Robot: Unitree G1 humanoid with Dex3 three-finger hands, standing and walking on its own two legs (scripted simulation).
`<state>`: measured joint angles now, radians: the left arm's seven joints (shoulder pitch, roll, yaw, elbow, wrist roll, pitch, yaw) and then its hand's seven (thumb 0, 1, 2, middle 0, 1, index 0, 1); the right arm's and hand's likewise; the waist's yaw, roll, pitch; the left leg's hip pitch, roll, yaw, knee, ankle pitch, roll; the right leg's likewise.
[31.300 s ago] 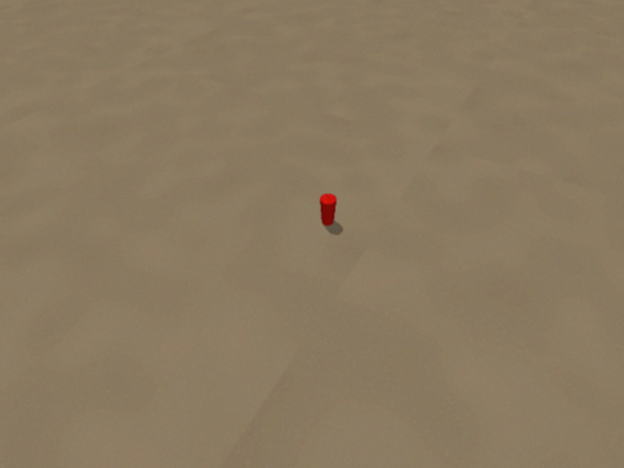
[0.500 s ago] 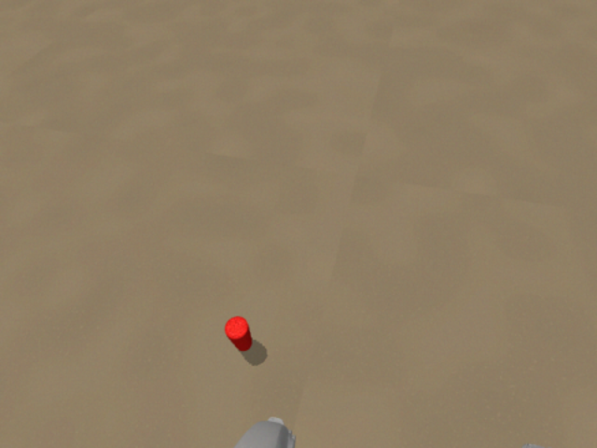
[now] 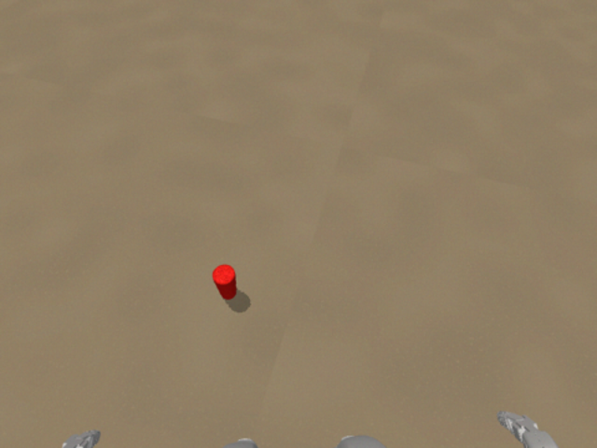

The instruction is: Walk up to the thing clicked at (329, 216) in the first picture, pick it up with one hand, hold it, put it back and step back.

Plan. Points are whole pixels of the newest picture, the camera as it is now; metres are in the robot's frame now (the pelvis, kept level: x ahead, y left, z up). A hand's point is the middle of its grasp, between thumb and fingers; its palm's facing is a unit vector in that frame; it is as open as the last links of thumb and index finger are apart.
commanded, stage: step back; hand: left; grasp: from the side
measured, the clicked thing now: (226, 283) +0.68 +0.24 -0.69
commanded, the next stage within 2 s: stand in 1.98 s
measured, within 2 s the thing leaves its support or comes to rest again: neither
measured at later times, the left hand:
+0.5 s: hand out of the picture -0.05 +0.26 -0.15, palm faces +0.05 -0.91 -0.42, open 7.4 cm
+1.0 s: hand out of the picture -0.29 +0.22 -0.14, palm faces +0.02 -0.90 -0.43, open 7.4 cm
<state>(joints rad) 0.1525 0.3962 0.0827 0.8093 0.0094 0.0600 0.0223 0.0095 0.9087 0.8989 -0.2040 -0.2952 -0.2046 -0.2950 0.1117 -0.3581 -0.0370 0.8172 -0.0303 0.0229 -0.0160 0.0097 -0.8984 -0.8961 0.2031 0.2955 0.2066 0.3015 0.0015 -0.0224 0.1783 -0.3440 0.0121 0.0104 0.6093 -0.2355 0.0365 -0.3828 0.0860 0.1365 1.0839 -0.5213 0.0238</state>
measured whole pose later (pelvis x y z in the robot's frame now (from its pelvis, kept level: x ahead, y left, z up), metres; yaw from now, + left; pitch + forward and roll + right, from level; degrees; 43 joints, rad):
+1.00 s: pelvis -0.33 -0.05 +0.00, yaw +0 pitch -2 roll +1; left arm 0.23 0.36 0.07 0.91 0.05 0.03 0.00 0.01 0.91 0.90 -0.21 -0.30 -0.21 -0.30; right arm 0.17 -0.41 -0.06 0.89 -0.01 0.06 -0.01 0.01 -0.90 -0.90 0.20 0.29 0.20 0.30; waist 0.04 0.03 0.10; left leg -0.48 -0.09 -0.12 1.06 -0.42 -0.02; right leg -0.27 -0.01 0.02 0.64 -0.34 -0.03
